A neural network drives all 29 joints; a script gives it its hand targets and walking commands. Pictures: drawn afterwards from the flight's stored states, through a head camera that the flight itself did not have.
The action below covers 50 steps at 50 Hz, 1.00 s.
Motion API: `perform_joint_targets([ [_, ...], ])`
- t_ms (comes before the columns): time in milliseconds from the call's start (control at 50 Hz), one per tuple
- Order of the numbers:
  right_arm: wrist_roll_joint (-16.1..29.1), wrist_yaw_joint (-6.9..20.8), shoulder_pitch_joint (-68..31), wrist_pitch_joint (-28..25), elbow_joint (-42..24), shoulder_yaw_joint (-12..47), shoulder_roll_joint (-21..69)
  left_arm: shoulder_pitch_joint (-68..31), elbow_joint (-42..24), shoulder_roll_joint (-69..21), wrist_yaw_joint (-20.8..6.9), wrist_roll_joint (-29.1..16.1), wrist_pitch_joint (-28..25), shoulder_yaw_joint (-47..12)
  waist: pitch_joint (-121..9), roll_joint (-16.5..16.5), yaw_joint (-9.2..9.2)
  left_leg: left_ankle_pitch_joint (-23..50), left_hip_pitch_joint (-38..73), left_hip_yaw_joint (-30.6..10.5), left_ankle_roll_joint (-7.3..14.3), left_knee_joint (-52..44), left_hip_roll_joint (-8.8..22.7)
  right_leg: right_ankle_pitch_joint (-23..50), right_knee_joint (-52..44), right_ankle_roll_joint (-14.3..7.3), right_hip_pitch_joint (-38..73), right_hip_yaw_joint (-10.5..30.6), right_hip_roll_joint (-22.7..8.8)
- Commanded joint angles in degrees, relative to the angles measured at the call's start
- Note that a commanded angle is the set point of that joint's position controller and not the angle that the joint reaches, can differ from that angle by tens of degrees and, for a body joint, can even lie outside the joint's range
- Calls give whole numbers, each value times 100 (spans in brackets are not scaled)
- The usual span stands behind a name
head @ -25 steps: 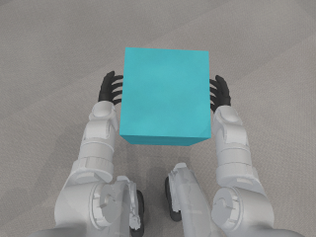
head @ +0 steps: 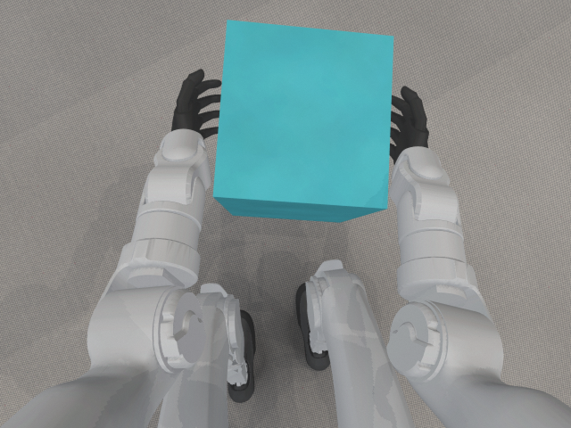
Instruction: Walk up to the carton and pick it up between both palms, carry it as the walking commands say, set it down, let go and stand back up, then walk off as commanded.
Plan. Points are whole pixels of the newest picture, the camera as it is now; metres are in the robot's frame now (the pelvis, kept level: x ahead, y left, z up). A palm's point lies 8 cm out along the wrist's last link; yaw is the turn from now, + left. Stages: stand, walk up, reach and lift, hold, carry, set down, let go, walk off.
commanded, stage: set down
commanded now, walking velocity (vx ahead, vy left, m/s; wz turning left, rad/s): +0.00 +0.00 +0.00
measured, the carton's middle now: (296, 144) +0.50 -0.08 -0.15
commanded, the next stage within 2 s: none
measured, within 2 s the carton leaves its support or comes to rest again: rests again in 1.96 s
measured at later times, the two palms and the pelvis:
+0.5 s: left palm (205, 137) +0.53 +0.05 -0.16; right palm (387, 152) +0.47 -0.23 -0.17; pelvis -0.01 +0.00 -0.06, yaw +1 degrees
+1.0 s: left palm (217, 144) +0.55 +0.05 -0.26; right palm (372, 157) +0.49 -0.23 -0.26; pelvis -0.01 -0.01 -0.12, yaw +1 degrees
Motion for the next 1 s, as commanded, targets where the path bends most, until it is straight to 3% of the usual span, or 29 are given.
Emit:
perform_joint_targets([
  [0, 674, 1162, -3657, -8, 221, 2848, 5038, -3331, 193, -5407, -1080, -548, -95, -2367, -5480, -28, -317, 946, 1667, -514, -285, -932, -725, 1521, -471, 262, 3922, 287, 802],
  [540, 1021, 1223, -4782, 9, 150, 2983, 4602, -4364, 209, -5006, -1141, -858, -63, -2512, -5489, -41, -413, 954, 707, -367, -214, 355, -719, 1703, 772, 259, 3280, 247, 714],
  [980, 1489, 1311, -5436, -244, 190, 3248, 4074, -4977, 214, -4563, -1081, -1346, -286, -2961, -5027, -31, -520, 1140, 417, -370, -151, 1377, -645, 2012, 1784, 233, 2941, 272, 632],
])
